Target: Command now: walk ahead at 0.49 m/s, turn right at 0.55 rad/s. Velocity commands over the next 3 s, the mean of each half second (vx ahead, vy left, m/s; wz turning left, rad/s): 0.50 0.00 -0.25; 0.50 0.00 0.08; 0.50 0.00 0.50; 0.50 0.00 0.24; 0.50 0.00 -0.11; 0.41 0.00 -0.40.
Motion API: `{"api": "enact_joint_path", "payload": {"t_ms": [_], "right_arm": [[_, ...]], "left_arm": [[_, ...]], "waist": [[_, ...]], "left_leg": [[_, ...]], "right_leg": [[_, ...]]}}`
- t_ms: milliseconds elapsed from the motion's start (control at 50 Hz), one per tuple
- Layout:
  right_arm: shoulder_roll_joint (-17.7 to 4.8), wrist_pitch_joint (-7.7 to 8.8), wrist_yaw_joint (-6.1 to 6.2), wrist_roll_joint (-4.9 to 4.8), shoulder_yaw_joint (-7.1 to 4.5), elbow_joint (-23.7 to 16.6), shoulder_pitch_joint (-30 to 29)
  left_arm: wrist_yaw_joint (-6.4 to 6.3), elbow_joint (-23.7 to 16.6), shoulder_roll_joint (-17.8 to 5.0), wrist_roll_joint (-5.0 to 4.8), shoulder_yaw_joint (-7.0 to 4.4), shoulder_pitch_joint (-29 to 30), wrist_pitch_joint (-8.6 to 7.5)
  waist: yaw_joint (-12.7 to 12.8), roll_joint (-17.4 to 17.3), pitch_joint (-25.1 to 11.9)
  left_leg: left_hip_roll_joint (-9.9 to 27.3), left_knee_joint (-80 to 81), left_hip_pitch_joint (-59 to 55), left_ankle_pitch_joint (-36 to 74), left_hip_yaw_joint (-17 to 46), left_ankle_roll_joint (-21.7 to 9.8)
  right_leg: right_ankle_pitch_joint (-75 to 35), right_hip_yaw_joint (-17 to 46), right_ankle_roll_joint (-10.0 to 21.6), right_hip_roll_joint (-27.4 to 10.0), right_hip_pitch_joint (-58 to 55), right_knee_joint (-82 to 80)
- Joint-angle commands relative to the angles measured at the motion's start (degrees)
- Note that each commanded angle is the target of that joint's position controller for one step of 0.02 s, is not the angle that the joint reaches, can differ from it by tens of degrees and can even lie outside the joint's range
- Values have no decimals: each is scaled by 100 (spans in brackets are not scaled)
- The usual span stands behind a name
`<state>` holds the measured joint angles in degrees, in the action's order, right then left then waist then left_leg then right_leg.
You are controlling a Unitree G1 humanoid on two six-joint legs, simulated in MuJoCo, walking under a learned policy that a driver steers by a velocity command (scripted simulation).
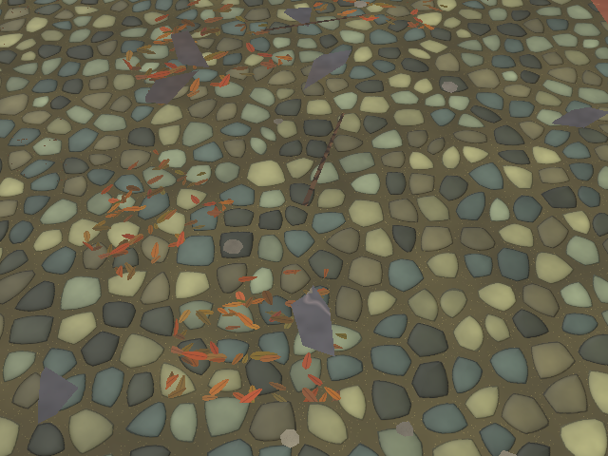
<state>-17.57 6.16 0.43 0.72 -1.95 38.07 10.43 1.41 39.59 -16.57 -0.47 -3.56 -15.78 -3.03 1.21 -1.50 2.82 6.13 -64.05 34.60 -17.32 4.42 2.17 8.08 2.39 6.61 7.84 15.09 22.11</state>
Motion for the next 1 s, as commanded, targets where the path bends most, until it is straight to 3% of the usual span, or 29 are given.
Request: {"api": "enact_joint_path", "payload": {"t_ms": [20,80,160,220,240,260,280,300,320,340,360,380,400,420,460,560,640,700,740,760,780,800,820,840,860,880,900,940,1000], "right_arm": [[-407,-52,50,84,-108,-319,177],[-200,2,2,43,-16,-383,-450],[-338,90,-122,-95,-47,-521,-1041],[-526,123,-183,-95,-143,-571,-987],[-566,133,-183,-98,-176,-537,-784],[-664,146,-159,-74,-250,-411,-298],[-892,168,-125,-6,-341,-307,461],[-1413,147,-107,86,-480,-196,1245],[-1204,71,-177,-62,-480,56,1653],[-786,40,-172,-152,-349,7,1410],[-628,-15,-143,-113,-289,-53,1055],[-528,-42,-149,-64,-235,-57,784],[-424,-29,-150,-25,-194,-58,617],[-386,-15,-157,-5,-177,-54,526],[-429,23,-163,-60,-191,32,536],[-703,-26,-105,-121,-264,283,755],[-814,-103,-81,-182,-285,548,1176],[-862,-194,-57,-207,-310,704,1327],[-936,-256,-25,-213,-343,760,1302],[-994,-284,-9,-215,-358,759,1216],[-940,-310,-2,-218,-330,763,1180],[-733,-304,5,-146,-232,672,1133],[-136,-208,-20,-94,-41,504,1700],[-266,-113,-33,-170,-52,607,1707],[-754,-79,-57,-329,-211,487,1212],[-755,-83,-58,-340,-216,378,841],[-684,-118,-46,-259,-226,350,665],[-485,-288,-29,-232,-247,471,945],[-290,-431,4,-223,-245,456,912]], "left_arm": [[-115,-422,-902,-5,-238,292,-122],[-160,-263,-859,-52,-210,60,-88],[-144,-4,-909,-86,-198,-437,-59],[-155,83,-940,-52,-208,-518,6],[-156,92,-949,-46,-214,-467,34],[-151,73,-873,-44,-185,-388,48],[-139,12,-647,5,-94,-368,40],[-144,-78,-295,-3,31,-924,-32],[-144,-53,-327,-80,67,-1113,-96],[-135,-100,-832,-161,-56,-613,-116],[-127,-232,-858,-150,-56,-69,-122],[-114,-319,-765,-62,-41,219,-130],[-109,-323,-696,-1,-64,239,-123],[-96,-283,-594,-6,-54,119,-101],[-96,-205,-412,0,-16,-10,-55],[-75,-371,-192,41,81,830,-113],[16,-533,-166,-27,101,1559,-184],[105,-674,-246,-58,73,1858,-224],[140,-674,-354,-47,31,1748,-249],[132,-605,-458,-30,-23,1449,-258],[91,-416,-649,-1,-139,784,-262],[26,-205,-962,52,-264,-207,-259],[-21,-121,-1533,149,-401,-870,-216],[-28,-72,-1149,71,-304,-1040,-175],[-45,-48,-866,29,-201,-721,-165],[-53,-69,-713,17,-142,-325,-163],[-31,-50,-540,49,-90,27,-187],[-8,-7,-363,110,-63,418,-296],[-26,179,-452,145,-125,487,-416]], "waist": [[-222,296,-246],[109,446,-242],[419,562,-213],[308,712,-210],[171,790,-233],[-111,754,-454],[-472,538,-1131],[-520,-638,-2101],[-559,-1679,-2335],[-670,-882,-1502],[-625,-395,-910],[-490,-143,-415],[-331,-210,-258],[-214,-348,-227],[-123,-440,-279],[-347,-239,-155],[-631,-239,-10],[-624,-274,96],[-475,-324,9],[-270,-372,-179],[95,-288,-598],[541,-112,-1351],[491,1134,-2263],[589,1540,-2666],[586,1071,-1684],[414,812,-1076],[229,618,-635],[-117,846,-380],[-244,618,-176]], "left_leg": [[46,772,73,709,-121,241],[-166,2297,-360,2095,-236,242],[-317,3154,-470,2425,-174,81],[-384,3473,-501,1649,-153,-193],[-440,3593,-761,1401,-236,-309],[-556,3834,-1455,1390,-378,-475],[-92,3659,-2737,1584,14,-802],[1116,3644,-4922,1198,1950,-1626],[1692,4508,-5538,-237,3872,-2061],[1564,4707,-5015,-1120,3593,-1810],[1328,4776,-4304,-941,2791,-1600],[1063,4961,-3578,-366,2231,-1555],[874,5098,-3139,148,1875,-1501],[709,5232,-2854,519,1589,-1467],[592,5391,-2644,1159,1149,-1528],[442,5586,-2719,1986,376,-1460],[486,5516,-2915,1872,188,-1362],[737,5298,-3421,2040,296,-1286],[838,5004,-3708,2576,315,-1186],[782,4631,-3744,3369,229,-1112],[541,3819,-3521,4092,74,-986],[263,2515,-2650,3502,-89,-795],[-609,224,-247,952,-480,-346],[-817,-703,513,-1583,268,-317],[-509,-1047,975,-1286,391,-355],[-229,-874,953,-783,186,-373],[-59,-571,778,-390,126,-343],[154,-280,133,119,174,-276],[162,-59,225,654,238,-154]], "right_leg": [[-1085,1416,1102,-1434,262,-1077],[-752,952,745,-1138,333,-933],[-318,1307,657,-1487,-318,-625],[-634,1712,530,-1809,-990,-198],[-1001,1742,461,-1821,-1074,-4],[-1730,1605,339,-1608,-1058,499],[-1807,1306,148,-1289,-674,1637],[-334,675,-290,-531,1064,3674],[2379,572,-505,-216,2393,4867],[2162,791,-477,-556,2978,5328],[1696,537,-467,-830,3052,5313],[1335,372,-477,-1027,2989,4938],[1053,361,-497,-1222,2740,4561],[905,310,-533,-1301,2453,4351],[744,166,-616,-1335,2272,3999],[-587,0,-755,-1343,2259,2225],[-1260,-143,-727,-1148,1936,1229],[-933,-96,-553,-1089,2006,858],[-524,-149,-397,-1009,1732,681],[-385,-273,-293,-877,1234,573],[-471,-392,-134,-743,163,390],[-649,69,141,-1247,-1498,635],[-38,2404,934,-2802,-3894,601],[766,3777,1119,-3184,-3948,-162],[1211,3036,846,-2997,-3181,-360],[1082,2278,667,-2782,-2341,-535],[775,1774,577,-2546,-1593,-797],[187,996,464,-2247,-725,-1210],[-718,225,499,-2197,-430,-1480]]}}
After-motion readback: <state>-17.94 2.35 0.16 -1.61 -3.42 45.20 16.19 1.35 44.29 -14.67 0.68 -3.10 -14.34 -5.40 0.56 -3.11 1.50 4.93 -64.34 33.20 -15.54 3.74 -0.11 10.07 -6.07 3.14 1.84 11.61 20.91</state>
